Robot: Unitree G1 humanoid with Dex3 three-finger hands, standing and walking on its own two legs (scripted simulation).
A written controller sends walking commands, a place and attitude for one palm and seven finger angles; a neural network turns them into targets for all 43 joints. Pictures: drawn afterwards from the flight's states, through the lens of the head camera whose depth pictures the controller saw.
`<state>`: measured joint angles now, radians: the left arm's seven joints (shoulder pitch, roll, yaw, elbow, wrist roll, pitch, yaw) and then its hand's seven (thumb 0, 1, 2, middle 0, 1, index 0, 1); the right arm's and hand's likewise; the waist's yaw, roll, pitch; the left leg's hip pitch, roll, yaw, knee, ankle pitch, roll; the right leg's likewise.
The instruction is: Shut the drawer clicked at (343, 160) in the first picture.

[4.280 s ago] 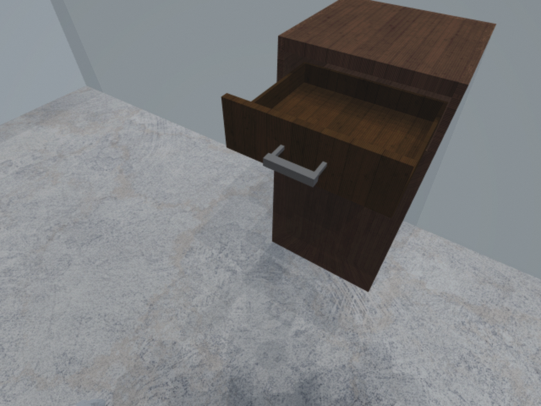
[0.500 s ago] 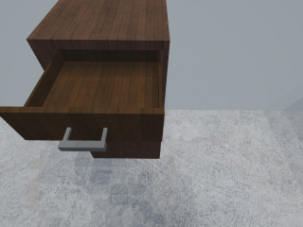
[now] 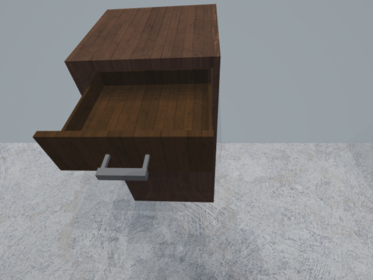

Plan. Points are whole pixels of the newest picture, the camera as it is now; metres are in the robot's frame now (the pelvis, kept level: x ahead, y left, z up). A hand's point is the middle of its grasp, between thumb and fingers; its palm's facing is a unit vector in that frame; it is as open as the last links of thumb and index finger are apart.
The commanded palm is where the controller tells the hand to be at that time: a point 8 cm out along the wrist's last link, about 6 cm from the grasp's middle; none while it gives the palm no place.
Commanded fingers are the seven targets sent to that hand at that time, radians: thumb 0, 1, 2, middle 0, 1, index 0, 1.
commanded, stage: come to a stop and stand still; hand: left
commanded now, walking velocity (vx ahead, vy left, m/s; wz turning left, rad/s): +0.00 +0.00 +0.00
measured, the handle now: (124, 166) +0.36 +0.18 +0.04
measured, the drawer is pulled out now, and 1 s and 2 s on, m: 0.28 0.28 0.28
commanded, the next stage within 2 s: look again from close up in 1.06 s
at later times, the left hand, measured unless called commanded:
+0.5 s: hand out of the picture +0.05 +0.15 -0.16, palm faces +0.01 -0.97 -0.25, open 7.3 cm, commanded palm none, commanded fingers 0.00 0.90 0.90 -0.20 -0.30 -0.20 -0.30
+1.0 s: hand out of the picture +0.03 +0.12 -0.16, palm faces +0.04 -0.98 -0.22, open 7.3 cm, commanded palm none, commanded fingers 0.00 0.90 0.90 -0.20 -0.30 -0.20 -0.30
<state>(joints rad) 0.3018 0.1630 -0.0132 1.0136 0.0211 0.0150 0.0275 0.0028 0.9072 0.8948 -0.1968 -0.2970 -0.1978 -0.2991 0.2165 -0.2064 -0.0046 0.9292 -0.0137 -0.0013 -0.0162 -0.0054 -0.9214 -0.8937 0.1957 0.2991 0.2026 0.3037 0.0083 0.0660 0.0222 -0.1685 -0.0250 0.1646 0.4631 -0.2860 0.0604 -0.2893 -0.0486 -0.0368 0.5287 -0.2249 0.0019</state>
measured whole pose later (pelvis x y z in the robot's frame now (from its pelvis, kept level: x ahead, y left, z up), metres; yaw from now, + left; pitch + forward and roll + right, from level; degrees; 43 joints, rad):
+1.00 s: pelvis +0.04 -0.05 +0.01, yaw +1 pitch -1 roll +1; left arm 0.28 0.14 -0.02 1.14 0.01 -0.03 0.04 0.01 0.92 0.89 -0.20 -0.30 -0.20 -0.30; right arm 0.28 -0.15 0.02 1.14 -0.01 -0.02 -0.04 0.00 -0.91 -0.89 0.19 0.30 0.20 0.30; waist 0.00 0.02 0.04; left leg -0.06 0.04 0.11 0.35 -0.28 -0.02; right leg -0.17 0.02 -0.09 0.42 -0.24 -0.06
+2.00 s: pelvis +0.02 -0.03 -0.01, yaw +3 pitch +5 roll +1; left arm 0.42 0.13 0.01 0.09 -0.19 -0.29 -0.01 0.03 0.95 0.90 -0.28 -0.39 -0.28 -0.40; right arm 0.26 -0.29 -0.05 0.75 0.02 -0.30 -0.06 0.02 -0.92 -0.89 0.20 0.30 0.20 0.30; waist -0.03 0.04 -0.07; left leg -0.35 0.01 0.08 0.64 -0.37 0.01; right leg -0.43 -0.03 -0.11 0.67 -0.32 -0.04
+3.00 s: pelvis +0.02 +0.00 -0.03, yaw +4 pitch +4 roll -2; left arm 0.64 0.20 0.01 -0.50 -0.17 -0.15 -0.13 0.01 0.90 0.90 -1.27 -1.46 -1.27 -1.46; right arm 0.22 -0.22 0.03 0.50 0.04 -0.27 -0.03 0.01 -0.90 -0.89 0.20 0.30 0.20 0.30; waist 0.04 0.04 -0.09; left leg -0.40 0.01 0.06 0.80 -0.47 0.04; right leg -0.44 -0.04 -0.13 0.76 -0.38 0.00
